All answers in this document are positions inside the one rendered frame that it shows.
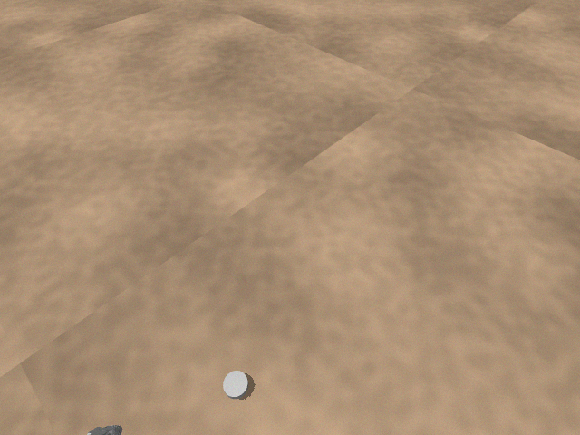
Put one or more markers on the tin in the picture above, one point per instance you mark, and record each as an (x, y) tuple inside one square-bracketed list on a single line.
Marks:
[(235, 384)]

